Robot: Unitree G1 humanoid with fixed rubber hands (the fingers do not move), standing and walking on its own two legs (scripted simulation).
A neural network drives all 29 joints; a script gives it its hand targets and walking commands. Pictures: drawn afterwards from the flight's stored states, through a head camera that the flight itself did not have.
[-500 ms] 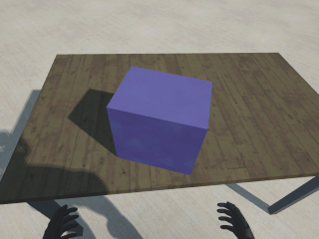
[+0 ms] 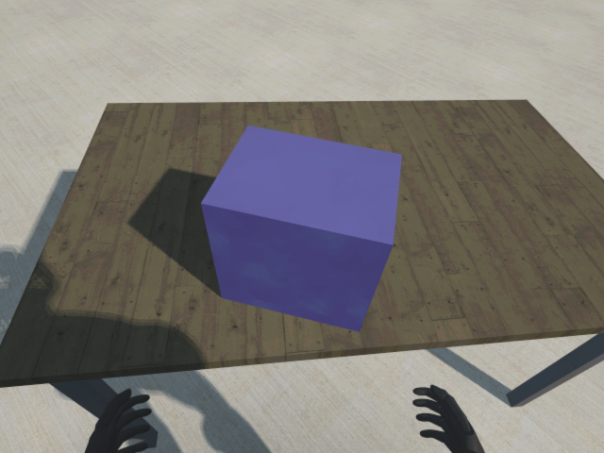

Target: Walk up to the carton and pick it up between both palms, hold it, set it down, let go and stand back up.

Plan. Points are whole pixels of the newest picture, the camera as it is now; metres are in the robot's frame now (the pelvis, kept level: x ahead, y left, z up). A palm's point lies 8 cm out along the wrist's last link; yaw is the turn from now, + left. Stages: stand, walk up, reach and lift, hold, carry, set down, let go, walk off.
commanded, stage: let go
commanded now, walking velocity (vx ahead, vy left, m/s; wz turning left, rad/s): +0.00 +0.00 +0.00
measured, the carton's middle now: (305, 231) +0.44 -0.03 +0.02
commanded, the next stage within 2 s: stand in 0.16 s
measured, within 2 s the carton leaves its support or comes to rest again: neither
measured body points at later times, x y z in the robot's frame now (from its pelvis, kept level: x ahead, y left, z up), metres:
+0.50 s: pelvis +0.00 -0.01 +0.00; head +0.02 -0.01 +0.45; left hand +0.14 +0.26 -0.10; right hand +0.12 -0.30 -0.09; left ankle -0.02 +0.12 -0.74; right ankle +0.00 -0.13 -0.74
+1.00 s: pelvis -0.01 -0.02 +0.00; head -0.01 -0.02 +0.45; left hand +0.12 +0.26 -0.11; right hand +0.11 -0.30 -0.10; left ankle -0.02 +0.12 -0.74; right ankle +0.00 -0.13 -0.74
